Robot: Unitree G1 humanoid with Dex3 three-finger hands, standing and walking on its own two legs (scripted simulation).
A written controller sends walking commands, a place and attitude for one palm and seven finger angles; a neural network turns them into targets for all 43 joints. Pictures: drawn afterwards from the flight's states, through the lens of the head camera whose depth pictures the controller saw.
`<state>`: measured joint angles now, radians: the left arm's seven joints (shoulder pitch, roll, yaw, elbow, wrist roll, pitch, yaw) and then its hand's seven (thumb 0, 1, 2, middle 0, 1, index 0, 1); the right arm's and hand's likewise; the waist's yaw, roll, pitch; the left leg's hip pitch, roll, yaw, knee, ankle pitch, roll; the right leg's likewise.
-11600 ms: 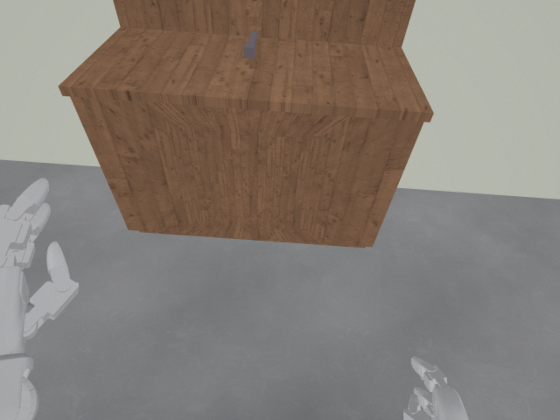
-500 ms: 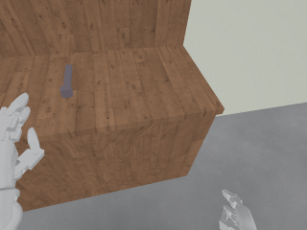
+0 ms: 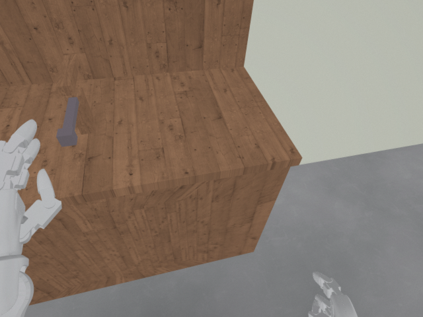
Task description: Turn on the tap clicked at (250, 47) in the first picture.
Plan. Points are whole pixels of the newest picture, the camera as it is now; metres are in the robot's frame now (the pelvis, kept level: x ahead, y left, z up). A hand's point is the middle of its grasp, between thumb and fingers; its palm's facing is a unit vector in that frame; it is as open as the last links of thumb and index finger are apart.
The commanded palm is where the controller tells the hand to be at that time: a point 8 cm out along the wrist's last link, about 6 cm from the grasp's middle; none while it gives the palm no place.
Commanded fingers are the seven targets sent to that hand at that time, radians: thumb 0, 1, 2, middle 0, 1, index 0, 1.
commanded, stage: shuffle to correct the standing spot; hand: left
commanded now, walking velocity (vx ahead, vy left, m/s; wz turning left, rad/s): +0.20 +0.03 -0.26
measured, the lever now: (67, 136) +0.41 +0.34 +0.10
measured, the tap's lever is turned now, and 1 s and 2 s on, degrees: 0 0 0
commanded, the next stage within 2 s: come to a stop and stand still in 0.18 s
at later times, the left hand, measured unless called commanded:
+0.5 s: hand (121, 143) +0.34 +0.19 +0.17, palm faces +0.30 -0.83 -0.46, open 7.4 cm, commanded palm +0.27 +0.24 +0.19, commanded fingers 0.00 0.90 0.90 -0.20 -0.30 -0.20 -0.30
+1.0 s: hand (103, 139) +0.34 +0.22 +0.18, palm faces +0.36 -0.88 -0.31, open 7.4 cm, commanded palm +0.29 +0.26 +0.19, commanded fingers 0.00 0.90 0.90 -0.20 -0.30 -0.20 -0.30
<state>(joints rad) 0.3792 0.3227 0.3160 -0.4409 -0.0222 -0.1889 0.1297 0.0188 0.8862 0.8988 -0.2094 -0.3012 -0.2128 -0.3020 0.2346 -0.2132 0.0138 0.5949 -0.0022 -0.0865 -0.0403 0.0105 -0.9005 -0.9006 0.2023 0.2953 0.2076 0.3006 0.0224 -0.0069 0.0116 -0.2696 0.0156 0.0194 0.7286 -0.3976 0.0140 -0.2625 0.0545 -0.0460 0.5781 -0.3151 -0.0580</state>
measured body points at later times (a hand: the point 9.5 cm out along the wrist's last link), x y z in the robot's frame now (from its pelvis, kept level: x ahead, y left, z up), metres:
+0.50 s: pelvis +0.09 -0.03 +0.00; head +0.14 -0.04 +0.44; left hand +0.32 +0.23 +0.20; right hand +0.24 -0.26 -0.10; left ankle +0.05 +0.11 -0.68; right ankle +0.13 -0.11 -0.73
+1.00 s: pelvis +0.10 -0.01 +0.01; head +0.11 +0.01 +0.46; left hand +0.32 +0.26 +0.19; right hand +0.27 -0.22 -0.06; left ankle +0.16 +0.11 -0.73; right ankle +0.13 -0.11 -0.73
